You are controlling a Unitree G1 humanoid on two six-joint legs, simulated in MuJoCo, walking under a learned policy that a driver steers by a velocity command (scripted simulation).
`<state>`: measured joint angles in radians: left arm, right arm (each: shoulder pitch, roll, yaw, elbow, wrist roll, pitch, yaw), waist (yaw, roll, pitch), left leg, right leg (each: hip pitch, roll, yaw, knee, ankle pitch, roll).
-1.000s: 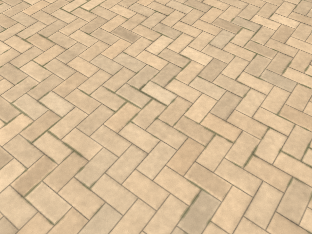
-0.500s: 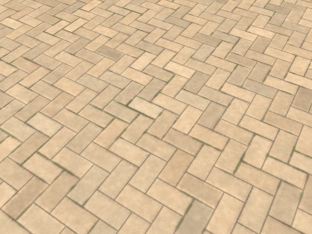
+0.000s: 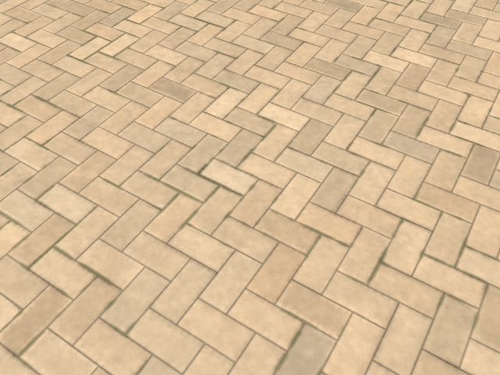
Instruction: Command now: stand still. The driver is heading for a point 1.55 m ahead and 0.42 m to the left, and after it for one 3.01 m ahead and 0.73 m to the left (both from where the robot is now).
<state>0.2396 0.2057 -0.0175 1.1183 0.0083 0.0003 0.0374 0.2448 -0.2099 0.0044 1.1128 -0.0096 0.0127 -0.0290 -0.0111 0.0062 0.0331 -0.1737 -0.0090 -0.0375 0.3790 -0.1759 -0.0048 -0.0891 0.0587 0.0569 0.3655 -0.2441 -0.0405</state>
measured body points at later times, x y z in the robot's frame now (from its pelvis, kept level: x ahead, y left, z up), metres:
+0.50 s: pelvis +0.01 +0.00 +0.00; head +0.02 +0.00 +0.45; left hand -0.01 +0.23 -0.16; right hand +0.00 -0.23 -0.16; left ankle +0.02 +0.12 -0.75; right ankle -0.03 -0.10 -0.75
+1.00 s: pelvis +0.11 +0.05 +0.00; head +0.12 +0.07 +0.44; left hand +0.10 +0.29 -0.17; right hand +0.07 -0.19 -0.15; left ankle +0.06 +0.11 -0.75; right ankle +0.04 -0.07 -0.67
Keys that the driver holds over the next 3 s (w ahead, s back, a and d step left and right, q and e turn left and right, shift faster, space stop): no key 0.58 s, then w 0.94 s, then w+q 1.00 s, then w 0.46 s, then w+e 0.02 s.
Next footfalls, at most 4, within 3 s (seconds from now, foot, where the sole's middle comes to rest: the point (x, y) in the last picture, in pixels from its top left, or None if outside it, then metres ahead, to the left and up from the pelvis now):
1.34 right None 0.45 -0.01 -0.78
1.88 left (213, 301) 0.74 0.14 -0.78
2.42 right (226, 205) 1.11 0.11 -0.78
2.94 left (139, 190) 1.19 0.42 -0.78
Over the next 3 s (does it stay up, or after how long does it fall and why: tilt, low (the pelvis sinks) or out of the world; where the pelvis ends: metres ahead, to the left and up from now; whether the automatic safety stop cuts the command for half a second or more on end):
stays up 1.15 0.29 -0.02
